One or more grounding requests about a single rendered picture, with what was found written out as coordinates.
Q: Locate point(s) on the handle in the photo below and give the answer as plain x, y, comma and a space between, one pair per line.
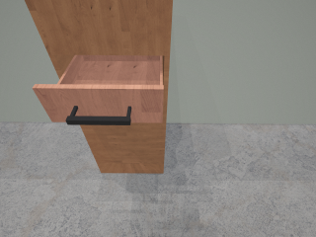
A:
98, 120

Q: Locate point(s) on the cabinet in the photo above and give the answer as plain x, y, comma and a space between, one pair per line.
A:
112, 27

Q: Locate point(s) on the drawer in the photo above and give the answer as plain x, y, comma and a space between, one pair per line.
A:
105, 86

